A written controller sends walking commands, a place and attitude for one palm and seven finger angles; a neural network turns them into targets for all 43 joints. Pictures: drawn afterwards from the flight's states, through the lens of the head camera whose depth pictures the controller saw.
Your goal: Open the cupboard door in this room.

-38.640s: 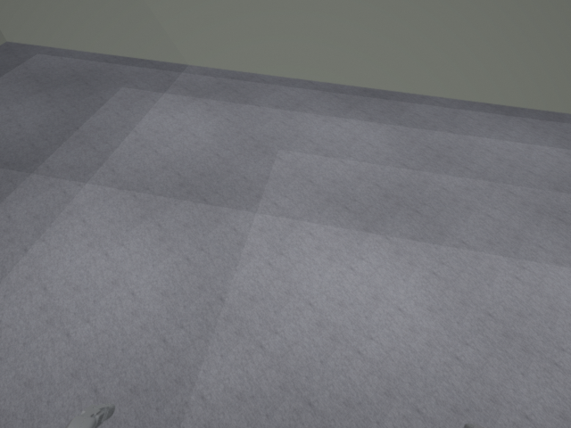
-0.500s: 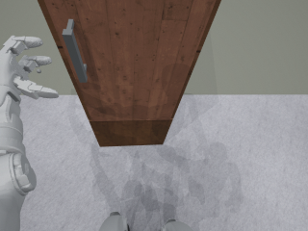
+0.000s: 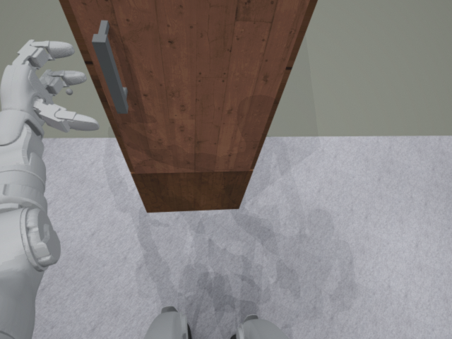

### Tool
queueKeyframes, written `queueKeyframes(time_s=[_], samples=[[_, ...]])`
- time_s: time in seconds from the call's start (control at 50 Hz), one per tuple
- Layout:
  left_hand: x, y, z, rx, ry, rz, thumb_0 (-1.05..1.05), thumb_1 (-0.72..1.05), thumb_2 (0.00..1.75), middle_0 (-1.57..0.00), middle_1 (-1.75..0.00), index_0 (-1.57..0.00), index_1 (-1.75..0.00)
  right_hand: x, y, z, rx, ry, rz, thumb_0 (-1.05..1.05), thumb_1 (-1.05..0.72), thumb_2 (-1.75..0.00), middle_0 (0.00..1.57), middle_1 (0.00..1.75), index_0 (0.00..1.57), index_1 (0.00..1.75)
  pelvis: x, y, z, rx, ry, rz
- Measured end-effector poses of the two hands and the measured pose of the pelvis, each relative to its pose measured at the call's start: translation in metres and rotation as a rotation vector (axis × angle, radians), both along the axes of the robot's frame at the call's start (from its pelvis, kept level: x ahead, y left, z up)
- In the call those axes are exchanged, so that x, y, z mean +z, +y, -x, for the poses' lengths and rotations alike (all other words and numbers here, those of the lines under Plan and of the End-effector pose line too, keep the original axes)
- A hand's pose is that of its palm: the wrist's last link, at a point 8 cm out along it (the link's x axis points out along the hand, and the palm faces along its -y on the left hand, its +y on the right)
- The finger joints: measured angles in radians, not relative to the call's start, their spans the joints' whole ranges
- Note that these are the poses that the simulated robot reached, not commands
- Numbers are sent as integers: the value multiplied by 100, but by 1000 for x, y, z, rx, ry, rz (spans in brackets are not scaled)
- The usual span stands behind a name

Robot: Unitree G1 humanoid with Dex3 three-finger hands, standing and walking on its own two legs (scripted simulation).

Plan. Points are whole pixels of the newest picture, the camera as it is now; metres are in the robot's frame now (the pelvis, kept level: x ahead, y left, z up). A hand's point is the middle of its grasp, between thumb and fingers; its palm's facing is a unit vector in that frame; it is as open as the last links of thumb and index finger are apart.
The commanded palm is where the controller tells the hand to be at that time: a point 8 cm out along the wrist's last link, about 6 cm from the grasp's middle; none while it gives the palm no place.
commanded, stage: slide the fingers in behind the handle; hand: left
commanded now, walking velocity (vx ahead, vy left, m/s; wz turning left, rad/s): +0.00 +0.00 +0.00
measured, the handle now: (114, 71) +0.56 +0.17 +0.10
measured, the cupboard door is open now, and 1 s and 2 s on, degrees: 0 0 0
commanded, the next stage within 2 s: close the thumb around the handle in 1.70 s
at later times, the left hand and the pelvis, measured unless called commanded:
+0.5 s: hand (91, 89) +0.51 +0.20 +0.10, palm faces +0.04 -1.00 +0.01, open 14.0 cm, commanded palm +0.49 +0.24 +0.10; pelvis +0.01 -0.01 +0.00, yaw +0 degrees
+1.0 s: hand (110, 95) +0.51 +0.17 +0.10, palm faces +0.01 -1.00 +0.01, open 14.0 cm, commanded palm +0.49 +0.21 +0.10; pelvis +0.01 -0.02 +0.00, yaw +0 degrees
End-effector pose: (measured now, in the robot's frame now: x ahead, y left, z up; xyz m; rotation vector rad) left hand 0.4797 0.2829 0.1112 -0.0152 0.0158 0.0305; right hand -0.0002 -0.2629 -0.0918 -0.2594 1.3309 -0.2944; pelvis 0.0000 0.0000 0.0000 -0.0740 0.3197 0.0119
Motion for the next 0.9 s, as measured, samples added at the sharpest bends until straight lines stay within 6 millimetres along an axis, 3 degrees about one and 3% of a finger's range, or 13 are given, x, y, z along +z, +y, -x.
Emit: queueKeyframes(time_s=[0.16, 0.28, 0.5, 0.72, 0.9], samples=[[-5, -5, 1, 6, 12, -17, -1, -50, 30, -30, -120, -30, -120, 2, -6, 24, -32, 42, 5, 1, -90, -90, 20, 30, 20, 30, 0, -5, 2, -10, 2, -4], [-6, -14, -3, -3, 3, -2, -1, -50, 30, -30, -120, -30, -120, 2, -12, 27, -39, 56, 10, 1, -90, -90, 20, 30, 20, 30, -1, -9, 2, -8, 7, -6], [-7, -29, -12, 5, -5, -6, -1, -50, 30, -30, -120, -30, -120, 0, -15, 6, -27, 13, -5, 1, -90, -90, 20, 30, 20, 30, 0, -14, -6, -13, 17, -12], [-12, -39, -7, 9, 33, 2, -1, -50, 30, -30, -120, -30, -120, -3, -13, -21, -6, -36, -43, 1, -90, -90, 20, 30, 20, 30, 3, -17, -14, -10, 2, -20], [-11, -47, -6, -2, 6, -8, -1, -50, 30, -30, -120, -30, -120, -5, -16, -29, 8, -45, -41, 0, -90, -90, 20, 30, 20, 30, 1, -18, -14, -2, 1, -21]])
